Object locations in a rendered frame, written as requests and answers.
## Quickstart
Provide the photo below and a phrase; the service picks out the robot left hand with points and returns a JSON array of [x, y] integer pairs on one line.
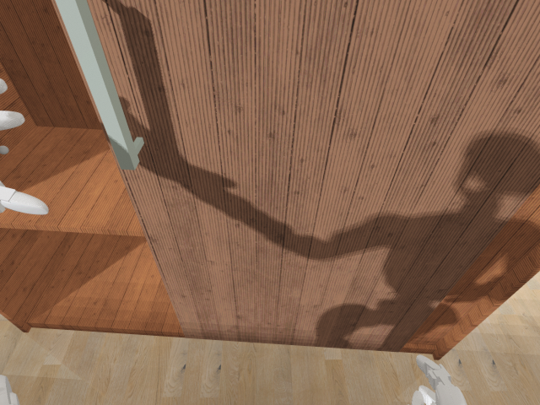
[[10, 198]]

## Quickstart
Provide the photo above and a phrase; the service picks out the handle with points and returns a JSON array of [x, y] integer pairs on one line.
[[86, 43]]

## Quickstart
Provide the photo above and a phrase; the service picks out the left robot upper arm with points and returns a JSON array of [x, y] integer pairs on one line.
[[7, 397]]

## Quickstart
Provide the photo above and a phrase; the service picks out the wardrobe door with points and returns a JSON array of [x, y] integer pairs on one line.
[[518, 237], [322, 172]]

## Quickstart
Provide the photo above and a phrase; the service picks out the robot right hand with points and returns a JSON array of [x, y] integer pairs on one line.
[[440, 380]]

